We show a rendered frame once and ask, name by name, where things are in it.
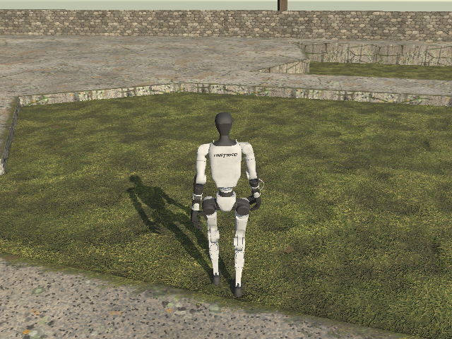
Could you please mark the left robot upper arm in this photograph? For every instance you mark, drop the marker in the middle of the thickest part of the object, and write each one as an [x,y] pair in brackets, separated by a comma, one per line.
[201,163]

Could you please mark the right robot upper arm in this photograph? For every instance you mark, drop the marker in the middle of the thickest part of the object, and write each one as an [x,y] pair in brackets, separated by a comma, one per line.
[249,159]

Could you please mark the right robot hand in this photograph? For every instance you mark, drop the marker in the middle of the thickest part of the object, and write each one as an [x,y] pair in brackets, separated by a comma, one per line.
[254,200]

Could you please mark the right robot thigh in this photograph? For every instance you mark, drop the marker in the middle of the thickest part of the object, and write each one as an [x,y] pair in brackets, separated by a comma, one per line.
[241,218]

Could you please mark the left robot thigh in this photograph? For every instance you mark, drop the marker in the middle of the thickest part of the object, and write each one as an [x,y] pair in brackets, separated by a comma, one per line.
[209,206]

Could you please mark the left robot forearm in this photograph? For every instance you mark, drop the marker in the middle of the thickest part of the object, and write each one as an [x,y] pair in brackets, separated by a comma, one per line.
[197,195]

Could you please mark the left robot hand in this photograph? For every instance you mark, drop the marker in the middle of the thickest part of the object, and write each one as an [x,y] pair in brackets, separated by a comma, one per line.
[195,220]

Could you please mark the right robot forearm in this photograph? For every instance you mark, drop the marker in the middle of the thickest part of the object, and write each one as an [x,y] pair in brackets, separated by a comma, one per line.
[254,184]

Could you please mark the robot thigh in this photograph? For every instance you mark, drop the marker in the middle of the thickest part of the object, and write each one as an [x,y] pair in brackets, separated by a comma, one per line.
[209,206]
[241,218]

